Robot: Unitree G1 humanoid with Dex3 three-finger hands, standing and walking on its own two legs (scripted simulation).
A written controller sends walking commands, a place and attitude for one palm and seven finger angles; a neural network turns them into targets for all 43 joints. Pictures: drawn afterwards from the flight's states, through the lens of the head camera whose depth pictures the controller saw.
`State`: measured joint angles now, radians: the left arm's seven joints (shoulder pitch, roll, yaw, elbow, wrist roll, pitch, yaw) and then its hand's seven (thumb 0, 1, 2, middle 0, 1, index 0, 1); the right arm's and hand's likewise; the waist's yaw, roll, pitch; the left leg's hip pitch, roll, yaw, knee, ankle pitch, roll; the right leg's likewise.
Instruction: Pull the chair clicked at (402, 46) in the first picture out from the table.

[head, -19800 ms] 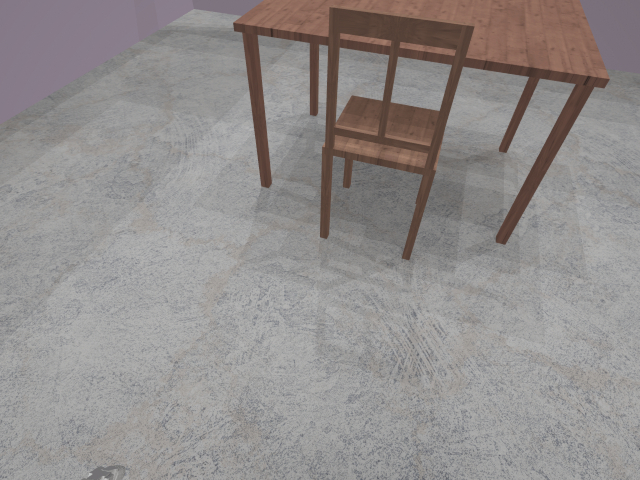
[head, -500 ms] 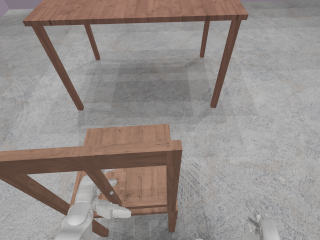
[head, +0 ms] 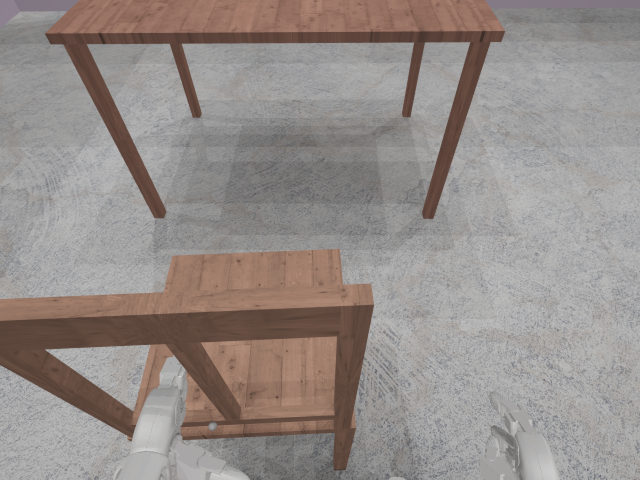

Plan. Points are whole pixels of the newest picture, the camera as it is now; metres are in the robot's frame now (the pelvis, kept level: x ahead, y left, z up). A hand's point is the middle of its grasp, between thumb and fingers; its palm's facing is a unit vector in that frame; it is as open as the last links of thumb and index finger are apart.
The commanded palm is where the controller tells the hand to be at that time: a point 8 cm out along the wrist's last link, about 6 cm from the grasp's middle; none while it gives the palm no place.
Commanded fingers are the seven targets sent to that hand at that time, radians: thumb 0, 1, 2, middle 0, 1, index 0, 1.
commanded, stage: draw the fingers out of the gap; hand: left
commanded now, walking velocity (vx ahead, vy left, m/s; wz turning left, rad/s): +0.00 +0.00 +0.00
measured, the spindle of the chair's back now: (211, 383) +0.25 +0.15 -0.03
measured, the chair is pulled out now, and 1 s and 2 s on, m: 0.68 0.68 0.68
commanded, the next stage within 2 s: draw the hand back to the body in 0.60 s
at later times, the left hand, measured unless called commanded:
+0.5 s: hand out of the picture +0.12 +0.13 -0.02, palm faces +0.05 -0.99 -0.16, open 17.5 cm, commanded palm +0.08 +0.18 +0.00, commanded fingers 0.00 -0.55 0.20 0.00 0.00 0.00 0.00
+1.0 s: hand out of the picture +0.12 +0.15 +0.05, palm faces +0.08 -0.99 -0.06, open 17.5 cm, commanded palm +0.06 +0.21 +0.06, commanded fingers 0.00 -0.55 0.20 0.00 0.00 0.00 0.00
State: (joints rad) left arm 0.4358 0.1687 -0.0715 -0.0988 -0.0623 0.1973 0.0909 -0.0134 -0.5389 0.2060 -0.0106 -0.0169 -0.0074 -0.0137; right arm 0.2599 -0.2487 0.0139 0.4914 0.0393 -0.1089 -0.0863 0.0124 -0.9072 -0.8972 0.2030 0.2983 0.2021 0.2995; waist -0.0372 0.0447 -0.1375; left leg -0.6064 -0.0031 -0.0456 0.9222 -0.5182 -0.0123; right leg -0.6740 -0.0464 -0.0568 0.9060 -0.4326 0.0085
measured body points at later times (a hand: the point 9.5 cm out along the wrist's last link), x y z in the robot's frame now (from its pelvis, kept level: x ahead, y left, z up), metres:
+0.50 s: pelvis -0.01 +0.00 -0.02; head +0.01 -0.01 +0.43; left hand +0.12 +0.18 -0.01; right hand +0.18 -0.23 -0.08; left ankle -0.04 +0.13 -0.69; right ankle +0.01 -0.13 -0.69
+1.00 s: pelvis -0.03 +0.00 -0.04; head +0.01 -0.01 +0.41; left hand +0.11 +0.20 +0.06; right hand +0.18 -0.23 -0.10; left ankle -0.04 +0.13 -0.69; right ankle +0.01 -0.13 -0.69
